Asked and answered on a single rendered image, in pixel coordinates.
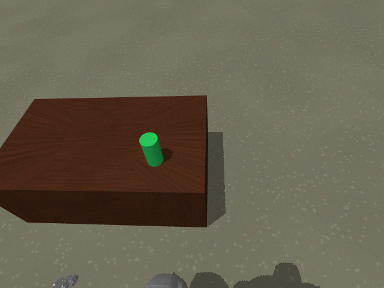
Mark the left robot hand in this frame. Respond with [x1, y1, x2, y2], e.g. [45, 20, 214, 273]
[52, 274, 79, 288]

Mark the can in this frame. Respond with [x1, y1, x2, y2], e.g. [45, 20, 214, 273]
[139, 133, 164, 167]

